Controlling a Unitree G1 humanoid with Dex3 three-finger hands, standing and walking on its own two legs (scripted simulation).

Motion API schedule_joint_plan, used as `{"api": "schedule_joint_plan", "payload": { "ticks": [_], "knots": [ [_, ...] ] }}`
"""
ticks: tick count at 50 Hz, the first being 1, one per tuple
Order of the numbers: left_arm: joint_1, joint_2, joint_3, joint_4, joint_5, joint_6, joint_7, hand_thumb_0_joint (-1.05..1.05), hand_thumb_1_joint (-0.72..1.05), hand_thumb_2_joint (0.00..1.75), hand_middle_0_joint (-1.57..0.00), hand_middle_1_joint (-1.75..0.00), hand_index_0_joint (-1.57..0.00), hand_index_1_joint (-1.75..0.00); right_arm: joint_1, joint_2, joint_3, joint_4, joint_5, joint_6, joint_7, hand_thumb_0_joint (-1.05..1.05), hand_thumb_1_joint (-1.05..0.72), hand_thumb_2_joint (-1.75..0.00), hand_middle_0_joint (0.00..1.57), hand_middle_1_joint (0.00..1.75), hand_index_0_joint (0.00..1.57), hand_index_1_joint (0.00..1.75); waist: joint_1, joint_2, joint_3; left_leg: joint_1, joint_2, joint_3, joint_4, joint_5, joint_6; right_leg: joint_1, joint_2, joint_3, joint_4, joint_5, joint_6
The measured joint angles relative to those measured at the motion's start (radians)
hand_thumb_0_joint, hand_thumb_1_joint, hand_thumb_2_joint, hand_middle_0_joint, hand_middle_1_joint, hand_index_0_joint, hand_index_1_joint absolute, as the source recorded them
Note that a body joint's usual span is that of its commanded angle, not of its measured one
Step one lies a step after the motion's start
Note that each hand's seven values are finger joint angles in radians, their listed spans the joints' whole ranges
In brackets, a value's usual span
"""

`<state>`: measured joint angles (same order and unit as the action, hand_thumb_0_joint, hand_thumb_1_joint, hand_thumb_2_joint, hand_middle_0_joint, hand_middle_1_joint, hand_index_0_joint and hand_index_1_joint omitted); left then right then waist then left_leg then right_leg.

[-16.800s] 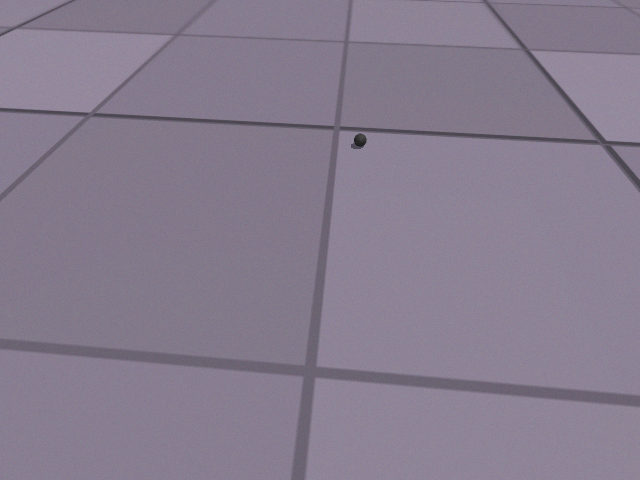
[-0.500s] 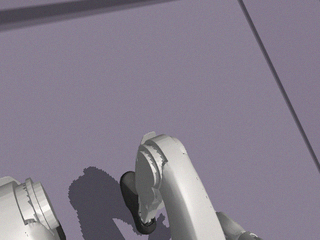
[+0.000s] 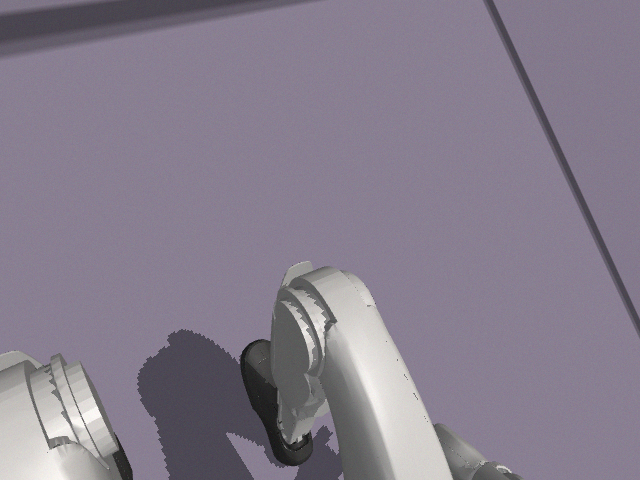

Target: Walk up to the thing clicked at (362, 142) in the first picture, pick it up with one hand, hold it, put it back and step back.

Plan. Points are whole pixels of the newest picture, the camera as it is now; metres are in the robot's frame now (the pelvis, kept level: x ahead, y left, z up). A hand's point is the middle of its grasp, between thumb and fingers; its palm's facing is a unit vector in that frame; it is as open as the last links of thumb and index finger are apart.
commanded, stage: close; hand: left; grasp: from above
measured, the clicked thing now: out of the picture +0.44 +0.38 -0.26
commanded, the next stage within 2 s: settle in 0.14 s
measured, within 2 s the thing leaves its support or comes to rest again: leaves its support in 0.52 s
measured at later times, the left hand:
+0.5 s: hand out of the picture +0.43 +0.37 -0.24, palm faces -0.41 -0.18 -0.89, open 9.6 cm
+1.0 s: hand out of the picture +0.42 +0.38 -0.14, palm faces -0.45 -0.14 -0.88, open 9.6 cm
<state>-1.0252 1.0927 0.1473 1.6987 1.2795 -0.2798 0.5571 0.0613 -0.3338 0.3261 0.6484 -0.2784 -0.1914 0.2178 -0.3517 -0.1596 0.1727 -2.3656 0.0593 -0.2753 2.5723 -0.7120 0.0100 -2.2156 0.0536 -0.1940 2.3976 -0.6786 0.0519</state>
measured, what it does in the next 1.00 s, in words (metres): stands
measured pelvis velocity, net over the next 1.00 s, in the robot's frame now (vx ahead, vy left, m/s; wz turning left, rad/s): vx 0.00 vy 0.00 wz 0.07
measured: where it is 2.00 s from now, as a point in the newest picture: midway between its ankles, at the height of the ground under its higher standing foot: (208, 465)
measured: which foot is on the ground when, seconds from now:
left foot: down 0.00-1.00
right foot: down 0.00-1.00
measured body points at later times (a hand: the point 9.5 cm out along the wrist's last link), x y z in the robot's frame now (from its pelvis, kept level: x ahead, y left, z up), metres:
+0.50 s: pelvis +0.00 +0.00 +0.00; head +0.27 +0.15 +0.33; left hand +0.45 +0.38 -0.18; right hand +0.08 -0.25 -0.06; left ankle +0.06 +0.13 -0.26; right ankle +0.11 -0.12 -0.26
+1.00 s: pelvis +0.00 +0.00 +0.02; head +0.23 +0.11 +0.39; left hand +0.44 +0.39 -0.09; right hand +0.11 -0.26 -0.07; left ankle +0.06 +0.13 -0.26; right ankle +0.11 -0.12 -0.26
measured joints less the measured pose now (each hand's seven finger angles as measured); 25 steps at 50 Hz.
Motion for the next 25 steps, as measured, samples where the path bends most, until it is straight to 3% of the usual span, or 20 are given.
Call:
{"api": "schedule_joint_plan", "payload": {
  "ticks": [12,20,25],
  "knots": [
    [-0.015,0.009,-0.019,0.014,0.008,0.006,0.006,-0.01,0.04,0.58,-0.56,-0.79,-0.63,-0.74,0.009,-0.002,0.016,-0.003,-0.002,-0.011,0.001,0.0,-0.9,-0.9,0.2,0.3,0.2,0.3,-0.006,-0.005,0.0,0.002,-0.001,-0.003,0.004,0.0,-0.001,0.002,0.001,-0.002,0.002,0.001,0.0],
    [-0.002,-0.004,-0.011,-0.016,-0.006,0.019,-0.009,-0.01,0.02,0.57,-0.59,-0.77,-0.66,-0.72,0.016,0.001,0.004,-0.005,0.0,-0.013,0.003,0.0,-0.91,-0.9,0.2,0.3,0.2,0.3,0.0,0.002,-0.003,-0.001,0.0,-0.002,-0.001,-0.003,-0.001,-0.001,0.002,-0.001,-0.003,0.0,0.001],
    [0.033,-0.033,0.016,-0.081,-0.013,0.03,-0.029,-0.01,0.02,0.56,-0.6,-0.77,-0.67,-0.71,0.027,0.002,-0.017,0.001,0.008,-0.006,0.005,0.0,-0.91,-0.9,0.2,0.3,0.2,0.3,0.01,0.011,-0.023,-0.004,-0.002,0.001,-0.007,-0.006,-0.002,-0.004,-0.001,0.0,-0.007,-0.007,-0.002]
  ]
}}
